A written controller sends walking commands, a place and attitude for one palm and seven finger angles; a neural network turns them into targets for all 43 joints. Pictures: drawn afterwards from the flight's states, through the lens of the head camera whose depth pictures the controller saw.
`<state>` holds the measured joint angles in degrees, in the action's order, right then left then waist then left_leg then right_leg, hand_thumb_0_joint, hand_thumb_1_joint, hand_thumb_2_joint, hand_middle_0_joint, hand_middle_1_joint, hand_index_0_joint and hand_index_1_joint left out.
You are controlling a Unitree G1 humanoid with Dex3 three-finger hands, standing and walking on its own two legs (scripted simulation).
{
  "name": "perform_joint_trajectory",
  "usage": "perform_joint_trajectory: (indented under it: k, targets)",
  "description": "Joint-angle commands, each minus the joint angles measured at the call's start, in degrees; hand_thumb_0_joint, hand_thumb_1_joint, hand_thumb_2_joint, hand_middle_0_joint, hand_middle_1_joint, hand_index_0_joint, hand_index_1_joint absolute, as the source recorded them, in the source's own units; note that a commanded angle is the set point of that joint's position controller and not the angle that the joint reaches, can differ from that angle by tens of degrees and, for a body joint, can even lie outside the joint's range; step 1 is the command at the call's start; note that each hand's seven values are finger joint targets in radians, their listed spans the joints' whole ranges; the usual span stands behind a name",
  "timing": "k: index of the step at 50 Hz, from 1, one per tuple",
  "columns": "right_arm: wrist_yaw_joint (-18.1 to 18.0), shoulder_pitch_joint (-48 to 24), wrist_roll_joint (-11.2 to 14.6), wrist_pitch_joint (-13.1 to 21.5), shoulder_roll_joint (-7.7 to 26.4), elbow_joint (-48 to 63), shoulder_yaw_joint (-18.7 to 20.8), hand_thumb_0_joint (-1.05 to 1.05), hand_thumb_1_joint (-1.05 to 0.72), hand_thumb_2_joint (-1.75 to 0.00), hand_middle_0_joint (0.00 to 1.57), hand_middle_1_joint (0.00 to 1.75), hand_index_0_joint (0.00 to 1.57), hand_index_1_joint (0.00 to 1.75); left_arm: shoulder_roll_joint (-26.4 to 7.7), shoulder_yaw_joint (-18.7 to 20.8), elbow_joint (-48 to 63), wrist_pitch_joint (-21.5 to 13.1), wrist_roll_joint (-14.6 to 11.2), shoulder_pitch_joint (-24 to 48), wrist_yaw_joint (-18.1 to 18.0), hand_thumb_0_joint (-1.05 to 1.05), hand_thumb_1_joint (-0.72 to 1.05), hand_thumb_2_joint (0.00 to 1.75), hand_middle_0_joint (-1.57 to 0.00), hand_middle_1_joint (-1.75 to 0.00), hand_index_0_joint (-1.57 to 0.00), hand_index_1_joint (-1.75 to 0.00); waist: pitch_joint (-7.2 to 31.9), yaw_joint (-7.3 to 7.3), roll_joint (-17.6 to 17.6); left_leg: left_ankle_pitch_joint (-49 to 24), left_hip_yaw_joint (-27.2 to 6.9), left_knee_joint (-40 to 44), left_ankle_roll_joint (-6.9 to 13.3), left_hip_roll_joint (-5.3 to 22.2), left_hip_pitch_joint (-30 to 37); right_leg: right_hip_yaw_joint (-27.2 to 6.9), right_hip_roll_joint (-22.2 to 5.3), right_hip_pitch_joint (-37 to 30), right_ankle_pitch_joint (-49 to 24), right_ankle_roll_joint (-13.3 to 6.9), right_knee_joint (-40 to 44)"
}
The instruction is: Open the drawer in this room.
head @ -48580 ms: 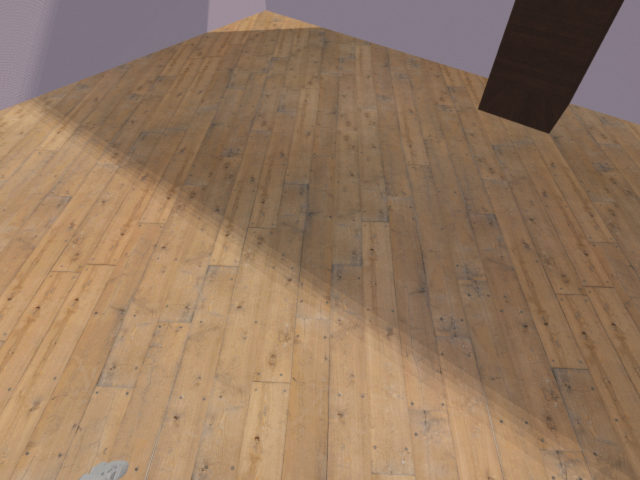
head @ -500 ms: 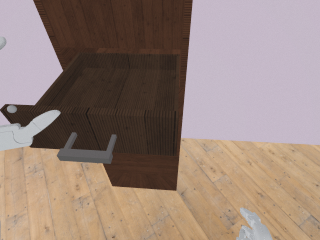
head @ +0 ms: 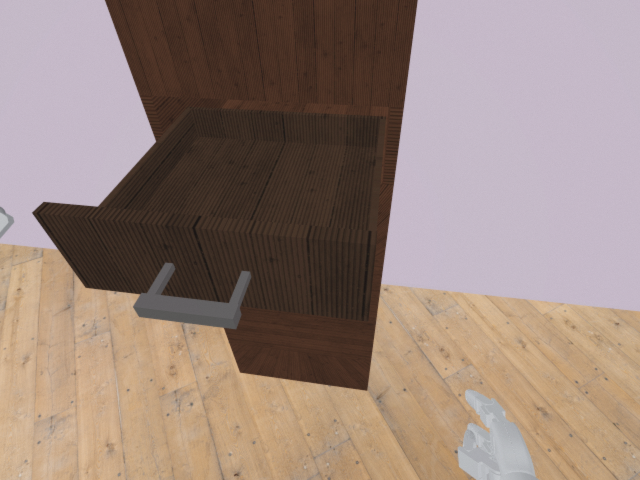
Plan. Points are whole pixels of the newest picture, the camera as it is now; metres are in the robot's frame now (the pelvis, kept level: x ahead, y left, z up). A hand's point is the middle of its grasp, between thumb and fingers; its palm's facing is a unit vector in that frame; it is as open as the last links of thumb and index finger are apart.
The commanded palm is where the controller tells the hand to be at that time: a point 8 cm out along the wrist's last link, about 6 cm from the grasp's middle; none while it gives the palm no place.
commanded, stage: step back with the hand held close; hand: left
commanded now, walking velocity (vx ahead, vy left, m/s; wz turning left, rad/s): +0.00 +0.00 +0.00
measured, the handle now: (196, 293) +0.27 +0.19 +0.13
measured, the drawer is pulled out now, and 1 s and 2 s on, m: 0.30 0.30 0.30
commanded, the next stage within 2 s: stop stepping back and stand still in 1.06 s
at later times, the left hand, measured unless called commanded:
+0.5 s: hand out of the picture +0.15 +0.24 +0.31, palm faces +0.54 -0.68 -0.50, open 7.4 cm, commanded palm +0.09 +0.30 +0.32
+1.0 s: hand out of the picture +0.02 +0.28 +0.34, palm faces +0.67 -0.69 -0.25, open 7.4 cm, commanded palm -0.03 +0.32 +0.32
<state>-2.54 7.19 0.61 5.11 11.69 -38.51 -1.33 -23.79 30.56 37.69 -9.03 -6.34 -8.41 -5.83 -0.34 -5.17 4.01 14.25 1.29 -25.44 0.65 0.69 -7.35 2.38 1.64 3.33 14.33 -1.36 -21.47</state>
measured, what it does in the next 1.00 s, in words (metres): walks backwards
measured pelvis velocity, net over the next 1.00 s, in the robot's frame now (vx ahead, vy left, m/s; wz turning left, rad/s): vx -0.16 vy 0.04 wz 0.02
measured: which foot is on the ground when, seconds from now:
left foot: down 0.00-1.00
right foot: down 0.00-0.86, up 0.88-1.00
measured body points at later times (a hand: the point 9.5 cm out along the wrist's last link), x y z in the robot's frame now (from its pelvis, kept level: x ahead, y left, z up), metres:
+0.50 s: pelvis -0.05 +0.02 -0.01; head -0.04 +0.02 +0.44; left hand +0.12 +0.27 +0.34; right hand +0.11 -0.24 -0.09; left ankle +0.00 +0.11 -0.74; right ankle -0.02 -0.10 -0.74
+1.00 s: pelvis -0.16 +0.04 -0.02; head -0.15 +0.05 +0.43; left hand -0.01 +0.31 +0.35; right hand +0.00 -0.19 -0.11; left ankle +0.00 +0.11 -0.74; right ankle -0.16 -0.10 -0.70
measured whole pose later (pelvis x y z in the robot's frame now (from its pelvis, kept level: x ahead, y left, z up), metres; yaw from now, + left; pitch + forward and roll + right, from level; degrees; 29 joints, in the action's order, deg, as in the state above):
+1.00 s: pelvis -0.16 +0.04 -0.02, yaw +1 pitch -1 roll -5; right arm -2.9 13.0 0.2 6.4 10.5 -37.0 0.6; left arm -33.8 39.8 40.0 -15.4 -3.3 -1.3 -9.0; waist -1.3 0.3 3.1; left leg 2.5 1.0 -32.2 4.2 1.8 -28.9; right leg 1.1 4.0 23.9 28.8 -0.5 -53.0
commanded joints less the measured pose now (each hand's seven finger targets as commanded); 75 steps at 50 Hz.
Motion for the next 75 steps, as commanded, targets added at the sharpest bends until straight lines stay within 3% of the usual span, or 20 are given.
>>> perform_joint_trajectory:
  k: [1,5,6,8,16,28,32,38,44,52,54,55,56,58,60,63,65,67,70,75]
  targets:
    - [-0.30,-7.76,0.27,2.99,6.15,9.02,2.30,0.00,-0.90,-0.90,0.20,0.30,0.20,0.30,-11.90,4.95,7.43,-1.58,-0.25,9.37,-0.73,0.00,0.90,0.90,-0.20,-0.30,-0.20,-0.30,5.94,1.13,0.98,-14.14,-0.84,2.50,-0.02,1.45,4.71,-0.81,-1.98,2.99,-14.97,-0.28,3.02]
    - [-0.17,-7.88,0.19,2.87,6.02,9.35,2.39,0.00,-0.90,-0.90,0.20,0.30,0.20,0.30,-12.43,5.84,8.65,-1.79,-0.28,7.76,-0.79,0.00,0.90,0.90,-0.20,-0.30,-0.20,-0.30,6.77,0.83,-0.50,-13.81,-0.97,2.37,0.18,1.44,4.27,-0.94,-2.00,2.72,-14.69,-0.10,2.63]
    - [0.23,-5.43,1.47,1.92,7.26,12.20,1.50,0.00,-0.90,-0.90,0.20,0.30,0.20,0.30,-22.75,13.15,9.56,-4.60,1.13,14.69,-1.49,0.00,0.90,0.90,-0.20,-0.30,-0.20,-0.30,1.78,3.44,2.42,-11.34,-2.95,0.77,1.05,2.63,0.63,-5.66,-5.31,9.72,-15.69,0.05,4.24]
    - [-0.26,-5.51,1.14,0.95,7.47,11.63,2.52,0.00,-0.90,-0.90,0.20,0.30,0.20,0.30,-16.58,8.64,6.56,-4.58,0.95,6.97,-0.48,0.00,0.90,0.90,-0.20,-0.30,-0.20,-0.30,5.82,4.17,-6.73,-14.20,-3.33,-2.82,1.24,3.04,1.16,-6.62,-7.43,11.00,-20.64,0.44,4.57]
    - [-0.36,-3.33,1.73,-0.65,8.45,12.63,4.27,0.00,-0.90,-0.90,0.20,0.30,0.20,0.30,-21.53,15.03,11.70,-5.41,1.35,-2.52,-1.96,0.00,0.90,0.90,-0.20,-0.30,-0.20,-0.30,14.32,4.96,-2.89,-22.88,-3.30,-4.84,0.25,4.78,-1.21,-5.68,-8.64,7.82,-26.83,-0.12,-1.30]
    - [-0.84,-1.01,0.79,1.83,9.40,12.86,4.93,0.00,-0.90,-0.90,0.20,0.30,0.20,0.30,-22.16,16.91,10.06,-6.95,2.28,0.99,-3.18,0.00,0.90,0.90,-0.20,-0.30,-0.20,-0.30,9.43,4.72,3.28,-0.76,-8.20,4.08,2.37,9.50,-19.05,-3.96,-3.60,7.98,-1.59,0.44,-10.30]
    - [-0.97,-0.47,0.59,2.71,9.37,12.29,4.72,0.00,-0.90,-0.90,0.20,0.30,0.20,0.30,-20.92,13.86,8.56,-7.13,3.17,7.66,-3.47,0.00,0.90,0.90,-0.20,-0.30,-0.20,-0.30,4.63,5.65,1.78,17.23,-8.09,3.30,2.52,7.52,-23.53,-6.80,-5.32,13.66,12.23,-0.57,-6.32]
    - [-0.97,1.34,0.34,3.12,8.29,10.47,4.06,0.00,-0.90,-0.90,0.20,0.30,0.20,0.30,-21.02,11.93,10.29,-7.77,4.07,10.31,-4.57,0.00,0.90,0.90,-0.20,-0.30,-0.20,-0.30,6.46,6.56,-6.67,9.41,-3.73,-12.50,0.12,1.29,-9.27,-10.51,-12.68,27.29,14.65,-3.04,5.07]
    - [-1.70,0.25,-0.65,4.02,8.10,12.10,4.51,0.00,-0.90,-0.90,0.20,0.30,0.20,0.30,-22.62,15.74,12.62,-8.24,3.63,15.36,-5.17,0.00,0.90,0.90,-0.20,-0.30,-0.20,-0.30,8.83,5.51,12.58,25.45,-22.27,16.36,5.13,16.49,-29.30,-1.04,1.97,10.02,13.33,1.13,-32.58]
    - [0.57,-1.64,-0.13,5.65,6.78,9.70,3.89,0.00,-0.90,-0.90,0.20,0.30,0.20,0.30,-19.48,10.79,8.08,-5.12,0.74,14.52,-2.59,0.00,0.90,0.90,-0.20,-0.30,-0.20,-0.30,9.38,4.85,10.09,11.93,-10.48,16.07,1.08,12.11,-19.29,1.82,3.26,5.23,18.16,-1.35,-19.03]
    - [1.29,-1.86,0.49,4.90,6.80,9.59,3.71,0.00,-0.90,-0.90,0.20,0.30,0.20,0.30,-20.48,10.78,9.29,-5.38,0.34,14.12,-1.65,0.00,0.90,0.90,-0.20,-0.30,-0.20,-0.30,7.40,5.00,2.60,10.54,-5.13,2.34,-2.71,7.30,-19.07,-8.10,-5.18,8.25,17.83,-5.36,0.97]
    - [1.33,-1.20,0.97,4.28,6.11,9.11,3.35,0.00,-0.90,-0.90,0.20,0.30,0.20,0.30,-23.31,11.87,10.12,-5.80,0.77,13.47,-1.77,0.00,0.90,0.90,-0.20,-0.30,-0.20,-0.30,6.10,4.66,-12.05,5.00,-0.33,-19.68,-5.19,0.12,-12.88,-24.67,-18.84,20.66,19.23,-8.75,14.89]
    - [1.35,-2.41,-0.38,3.78,7.13,6.98,2.94,0.00,-0.90,-0.90,0.20,0.30,0.20,0.30,-28.79,16.19,10.64,-7.24,1.28,15.50,-2.98,0.00,0.90,0.90,-0.20,-0.30,-0.20,-0.30,4.12,3.33,-11.48,11.32,-0.55,-34.76,-6.14,-2.91,-17.62,-26.67,-25.41,24.20,0.01,-11.75,15.27]
    - [0.98,-2.27,0.92,4.19,5.48,9.45,3.29,0.00,-0.90,-0.90,0.20,0.30,0.20,0.30,-23.29,13.92,12.64,-6.14,2.73,11.35,-2.74,0.00,0.90,0.90,-0.20,-0.30,-0.20,-0.30,6.32,4.68,-17.91,10.77,-4.64,-40.29,-3.96,-0.12,-24.90,-13.67,-20.38,12.42,-32.55,-9.32,2.56]
    - [-0.52,-2.10,0.78,3.21,4.74,9.98,2.38,0.00,-0.90,-0.90,0.20,0.30,0.20,0.30,-22.35,15.37,9.73,-5.67,3.56,6.66,-2.79,0.00,0.90,0.90,-0.20,-0.30,-0.20,-0.30,5.63,5.11,-12.44,7.58,-1.37,-27.47,-2.73,1.41,-18.87,-7.06,-16.45,10.91,-37.92,-6.52,-2.96]
    - [-1.70,0.85,0.10,3.86,6.30,8.81,2.49,0.00,-0.90,-0.90,0.20,0.30,0.20,0.30,-21.06,13.92,10.04,-5.66,2.98,8.14,-3.47,0.00,0.90,0.90,-0.20,-0.30,-0.20,-0.30,8.63,6.87,-1.62,-7.47,-0.58,-2.02,-1.49,0.74,-4.55,-5.05,-10.87,11.01,-22.44,-2.38,-6.10]
    - [-1.65,0.40,0.50,4.63,8.99,10.11,3.96,0.00,-0.90,-0.90,0.20,0.30,0.20,0.30,-22.38,14.02,12.47,-6.53,3.06,10.22,-3.66,0.00,0.90,0.90,-0.20,-0.30,-0.20,-0.30,11.20,5.31,6.91,-18.31,-12.64,2.58,2.19,11.90,-3.32,-1.85,-2.63,12.03,-2.41,1.86,-10.58]
    - [-1.42,1.11,0.32,4.82,7.50,10.70,3.59,0.00,-0.90,-0.90,0.20,0.30,0.20,0.30,-23.21,15.45,10.59,-6.37,2.51,7.96,-3.25,0.00,0.90,0.90,-0.20,-0.30,-0.20,-0.30,12.38,6.26,8.51,-17.53,-15.81,6.37,2.23,11.84,-2.36,0.10,0.84,13.49,5.42,2.10,-14.27]
    - [-0.96,0.81,-0.97,5.44,6.42,10.03,3.62,0.00,-0.90,-0.90,0.20,0.30,0.20,0.30,-22.53,14.00,14.47,-6.77,2.77,9.01,-2.99,0.00,0.90,0.90,-0.20,-0.30,-0.20,-0.30,11.81,6.36,10.49,-3.78,-18.63,12.12,3.11,14.84,-3.75,-2.83,0.06,16.02,13.09,1.47,-23.12]
    - [-0.75,-1.50,-0.49,3.99,7.42,11.12,3.04,0.00,-0.90,-0.90,0.20,0.30,0.20,0.30,-21.42,12.71,15.01,-4.65,2.50,2.80,-3.15,0.00,0.90,0.90,-0.20,-0.30,-0.20,-0.30,7.60,6.31,9.89,23.68,-8.63,13.55,1.46,9.58,-20.07,3.87,1.46,1.39,11.58,-0.68,-8.30]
